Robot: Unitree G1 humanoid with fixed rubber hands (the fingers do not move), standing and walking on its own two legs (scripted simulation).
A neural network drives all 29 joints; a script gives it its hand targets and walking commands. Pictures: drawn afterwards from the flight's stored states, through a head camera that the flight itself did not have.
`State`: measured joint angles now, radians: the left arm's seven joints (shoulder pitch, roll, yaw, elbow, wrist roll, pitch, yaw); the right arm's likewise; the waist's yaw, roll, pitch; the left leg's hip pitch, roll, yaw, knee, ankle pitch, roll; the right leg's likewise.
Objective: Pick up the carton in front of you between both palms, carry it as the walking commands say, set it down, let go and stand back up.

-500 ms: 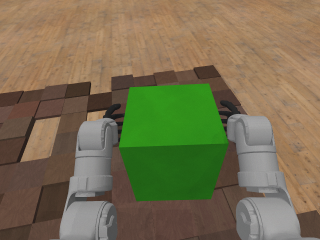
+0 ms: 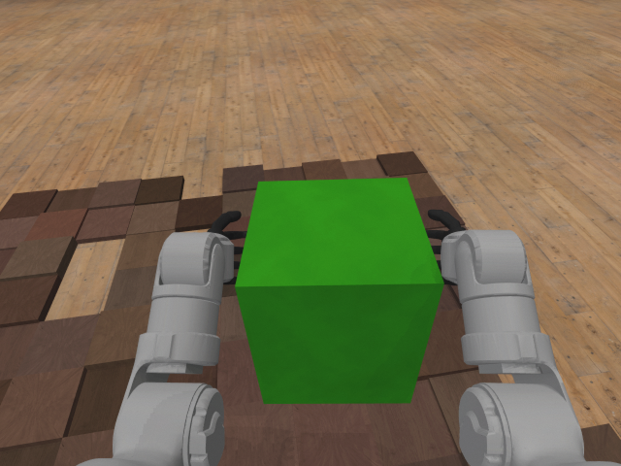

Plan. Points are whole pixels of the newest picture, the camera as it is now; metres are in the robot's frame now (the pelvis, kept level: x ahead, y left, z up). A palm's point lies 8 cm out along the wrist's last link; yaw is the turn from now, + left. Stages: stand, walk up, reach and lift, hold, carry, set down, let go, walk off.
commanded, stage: carry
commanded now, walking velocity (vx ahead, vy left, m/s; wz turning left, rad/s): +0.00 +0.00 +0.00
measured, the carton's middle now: (334, 292) +0.35 +0.00 +0.06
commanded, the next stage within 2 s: none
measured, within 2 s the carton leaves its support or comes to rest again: neither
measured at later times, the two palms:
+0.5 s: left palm (201, 213) +0.38 +0.18 +0.17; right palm (431, 204) +0.40 -0.12 +0.17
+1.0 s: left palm (276, 151) +0.61 +0.10 +0.13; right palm (439, 151) +0.63 -0.20 +0.12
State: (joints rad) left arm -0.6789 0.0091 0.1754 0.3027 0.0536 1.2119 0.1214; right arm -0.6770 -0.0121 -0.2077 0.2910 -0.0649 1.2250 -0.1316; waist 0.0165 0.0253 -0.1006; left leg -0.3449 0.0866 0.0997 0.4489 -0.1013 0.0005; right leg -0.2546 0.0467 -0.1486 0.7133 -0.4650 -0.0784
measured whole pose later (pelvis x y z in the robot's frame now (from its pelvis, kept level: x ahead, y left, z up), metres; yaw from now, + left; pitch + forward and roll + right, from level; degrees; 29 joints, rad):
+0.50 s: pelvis +0.04 +0.01 -0.01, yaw +1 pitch +2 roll +1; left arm -0.78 0.04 0.17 0.19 0.02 1.31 0.16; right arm -0.77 -0.04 -0.23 0.21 -0.03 1.29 -0.14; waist 0.03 -0.05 -0.12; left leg -0.30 0.00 0.12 0.51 -0.36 0.06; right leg -0.28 -0.02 -0.13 0.81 -0.55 -0.06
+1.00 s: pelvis +0.25 -0.05 -0.01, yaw +1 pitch +4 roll +1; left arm -0.81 -0.01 0.27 0.24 0.07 1.30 0.14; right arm -0.83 -0.04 -0.26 0.25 -0.05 1.31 -0.15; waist 0.02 0.02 -0.03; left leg -0.50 0.03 0.03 1.21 -0.45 0.01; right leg -0.40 0.00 -0.15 0.55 -0.36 -0.05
